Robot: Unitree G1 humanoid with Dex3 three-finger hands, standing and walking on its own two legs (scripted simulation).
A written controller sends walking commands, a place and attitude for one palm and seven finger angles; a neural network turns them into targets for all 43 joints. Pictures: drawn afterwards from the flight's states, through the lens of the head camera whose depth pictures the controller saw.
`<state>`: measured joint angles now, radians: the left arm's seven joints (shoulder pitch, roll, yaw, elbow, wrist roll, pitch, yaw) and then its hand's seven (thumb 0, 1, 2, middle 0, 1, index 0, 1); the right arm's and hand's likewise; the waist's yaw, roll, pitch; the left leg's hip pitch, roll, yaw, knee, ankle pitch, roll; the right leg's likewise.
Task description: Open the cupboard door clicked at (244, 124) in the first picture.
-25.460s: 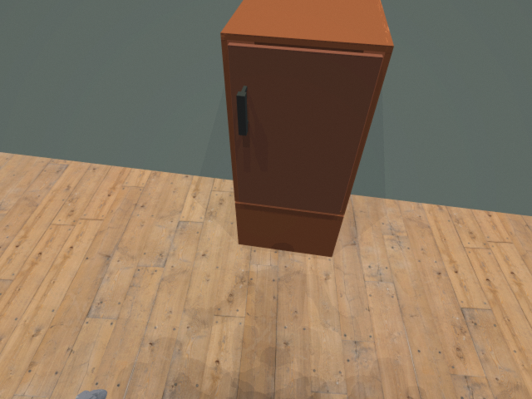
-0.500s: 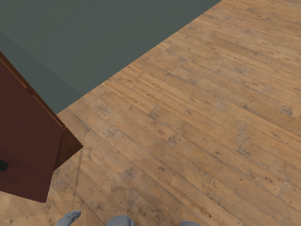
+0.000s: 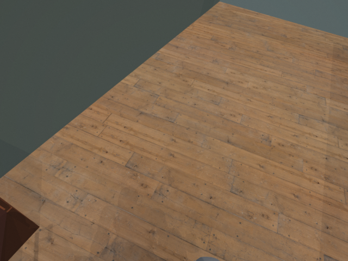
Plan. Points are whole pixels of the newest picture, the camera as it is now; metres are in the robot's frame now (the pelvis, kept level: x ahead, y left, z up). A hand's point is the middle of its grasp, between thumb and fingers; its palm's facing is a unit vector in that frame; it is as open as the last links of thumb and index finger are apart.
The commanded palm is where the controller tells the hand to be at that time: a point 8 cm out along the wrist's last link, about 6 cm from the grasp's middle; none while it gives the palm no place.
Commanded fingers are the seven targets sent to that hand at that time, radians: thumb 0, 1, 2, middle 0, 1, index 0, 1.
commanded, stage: walk to a spot facing it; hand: left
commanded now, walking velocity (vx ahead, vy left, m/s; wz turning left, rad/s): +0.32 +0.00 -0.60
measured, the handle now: out of the picture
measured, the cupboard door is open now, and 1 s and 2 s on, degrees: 48 48 48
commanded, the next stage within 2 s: turn to face it in 1.00 s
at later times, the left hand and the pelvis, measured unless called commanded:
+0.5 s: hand (161, 190) +0.35 +0.05 -0.17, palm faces -0.25 -0.94 -0.21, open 7.3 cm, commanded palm none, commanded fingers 0.00 0.90 0.90 -0.20 -0.30 -0.20 -0.30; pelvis +0.20 -0.10 -0.01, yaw -16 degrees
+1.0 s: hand (175, 186) +0.37 +0.01 -0.18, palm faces -0.22 -0.97 -0.14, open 7.4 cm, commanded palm none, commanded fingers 0.00 0.90 0.90 -0.20 -0.30 -0.20 -0.30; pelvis +0.46 -0.16 -0.02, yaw -21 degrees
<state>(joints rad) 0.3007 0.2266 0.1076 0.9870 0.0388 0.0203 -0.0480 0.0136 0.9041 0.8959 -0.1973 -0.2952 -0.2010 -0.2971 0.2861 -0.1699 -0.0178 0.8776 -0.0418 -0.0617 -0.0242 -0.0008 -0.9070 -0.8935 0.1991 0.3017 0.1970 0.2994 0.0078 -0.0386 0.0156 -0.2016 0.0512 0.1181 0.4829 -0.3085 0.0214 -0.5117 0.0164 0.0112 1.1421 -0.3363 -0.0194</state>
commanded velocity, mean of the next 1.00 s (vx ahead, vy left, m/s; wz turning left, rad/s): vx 0.35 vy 0.00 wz -0.21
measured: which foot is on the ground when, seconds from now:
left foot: down 0.00-0.34, up 0.36-0.94, down 0.96-1.00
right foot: up 0.00-0.34, down 0.36-0.96, up 0.98-1.00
